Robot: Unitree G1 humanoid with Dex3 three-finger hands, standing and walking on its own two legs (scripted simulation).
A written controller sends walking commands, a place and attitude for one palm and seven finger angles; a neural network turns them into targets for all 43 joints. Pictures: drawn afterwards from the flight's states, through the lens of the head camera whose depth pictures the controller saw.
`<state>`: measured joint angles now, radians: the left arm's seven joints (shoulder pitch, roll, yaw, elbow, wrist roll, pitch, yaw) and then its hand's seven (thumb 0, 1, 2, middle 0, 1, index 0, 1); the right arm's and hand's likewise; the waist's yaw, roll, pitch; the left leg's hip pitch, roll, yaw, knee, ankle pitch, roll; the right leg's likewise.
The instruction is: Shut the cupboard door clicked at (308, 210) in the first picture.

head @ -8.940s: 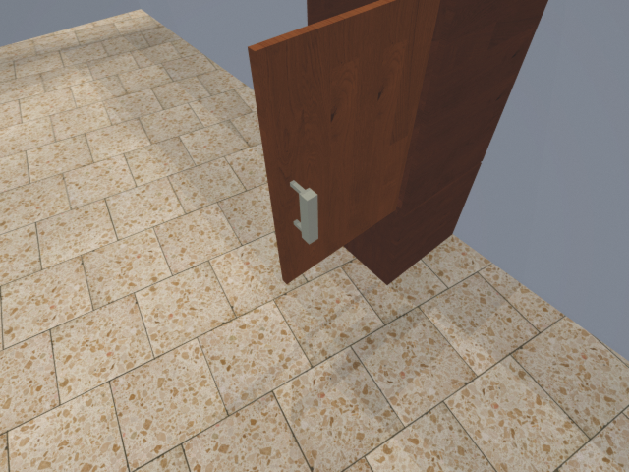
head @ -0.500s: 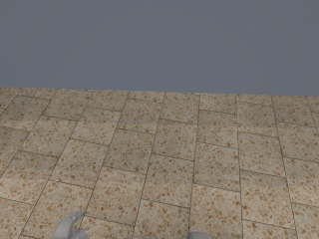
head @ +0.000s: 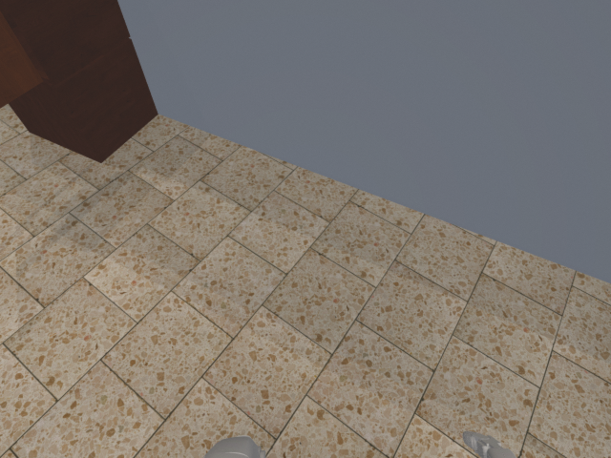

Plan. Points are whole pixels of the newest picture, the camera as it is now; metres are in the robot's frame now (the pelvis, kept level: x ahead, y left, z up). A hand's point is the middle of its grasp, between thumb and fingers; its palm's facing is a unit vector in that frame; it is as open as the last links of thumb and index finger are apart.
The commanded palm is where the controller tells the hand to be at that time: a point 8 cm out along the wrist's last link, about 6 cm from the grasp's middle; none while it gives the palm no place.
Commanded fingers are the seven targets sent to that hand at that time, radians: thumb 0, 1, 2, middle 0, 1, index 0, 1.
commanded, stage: walk to a spot facing it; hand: left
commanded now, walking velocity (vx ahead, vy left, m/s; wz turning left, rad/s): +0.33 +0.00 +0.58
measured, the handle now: out of the picture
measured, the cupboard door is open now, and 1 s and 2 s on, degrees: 90 90 90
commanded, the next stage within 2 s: turn to face it in 1.82 s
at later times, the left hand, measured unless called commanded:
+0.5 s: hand (199, 330) +0.31 +0.21 -0.15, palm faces +0.10 -0.97 -0.21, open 7.4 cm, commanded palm none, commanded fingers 0.00 0.90 0.90 -0.20 -0.30 -0.20 -0.30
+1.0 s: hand (194, 376) +0.24 +0.20 -0.19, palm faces +0.48 -0.86 -0.17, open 7.3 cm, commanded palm none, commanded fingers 0.00 0.90 0.90 -0.20 -0.30 -0.20 -0.30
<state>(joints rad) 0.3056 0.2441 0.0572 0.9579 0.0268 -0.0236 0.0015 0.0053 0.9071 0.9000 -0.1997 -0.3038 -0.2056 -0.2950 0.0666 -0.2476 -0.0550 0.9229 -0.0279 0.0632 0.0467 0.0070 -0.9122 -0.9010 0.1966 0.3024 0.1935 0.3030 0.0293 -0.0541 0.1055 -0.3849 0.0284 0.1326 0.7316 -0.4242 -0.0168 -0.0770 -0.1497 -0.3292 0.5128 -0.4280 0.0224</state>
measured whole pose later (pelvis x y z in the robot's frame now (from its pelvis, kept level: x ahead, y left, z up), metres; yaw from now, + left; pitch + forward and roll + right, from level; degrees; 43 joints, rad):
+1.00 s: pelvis +0.39 +0.08 -0.02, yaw +25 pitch +1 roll -1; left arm 0.43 0.19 0.03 1.11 0.02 -0.05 -0.01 0.00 0.91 0.90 -0.20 -0.30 -0.20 -0.29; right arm 0.05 -0.20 -0.04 0.93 -0.04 -0.04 0.04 0.00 -0.91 -0.90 0.20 0.30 0.19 0.30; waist 0.04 -0.02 0.06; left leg -0.43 0.03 0.14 0.61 -0.18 0.07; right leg -0.04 -0.16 -0.31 0.66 -0.49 0.05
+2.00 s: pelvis +0.77 +0.29 -0.02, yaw +41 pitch +0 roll -2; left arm 0.39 0.18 0.04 1.10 0.01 -0.04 -0.01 0.00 0.91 0.90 -0.20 -0.30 -0.20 -0.29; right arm 0.07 -0.24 -0.05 0.94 -0.04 -0.02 0.03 0.00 -0.91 -0.90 0.20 0.30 0.19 0.30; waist 0.02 -0.01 0.07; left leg -0.46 0.02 0.14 0.64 -0.16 0.11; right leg -0.06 -0.13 -0.30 0.75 -0.51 0.05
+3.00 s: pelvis +0.91 +0.36 +0.00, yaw +67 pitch +0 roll +2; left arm 0.34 0.21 0.03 1.01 0.02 -0.02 0.01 0.01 0.91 0.90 -0.20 -0.30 -0.20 -0.29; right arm 0.06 -0.24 -0.03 0.98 -0.02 0.04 0.01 0.00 -0.91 -0.90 0.20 0.30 0.19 0.30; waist 0.04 -0.04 0.09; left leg -0.31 -0.02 0.07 0.66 -0.39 -0.02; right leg -0.11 -0.09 -0.18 0.51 -0.40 0.00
